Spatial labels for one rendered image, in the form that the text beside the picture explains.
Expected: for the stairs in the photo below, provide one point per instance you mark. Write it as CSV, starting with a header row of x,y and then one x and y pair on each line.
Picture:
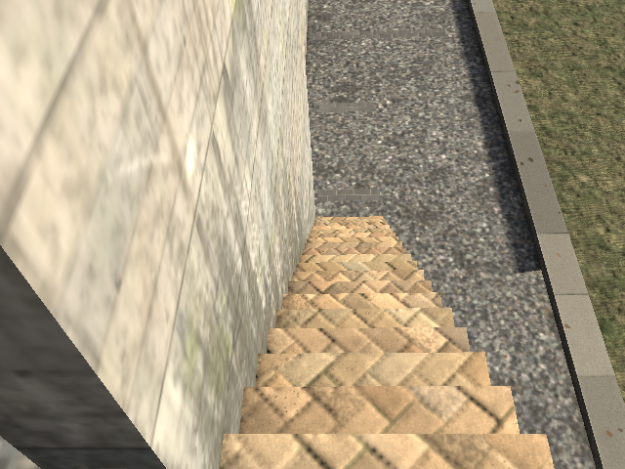
x,y
366,370

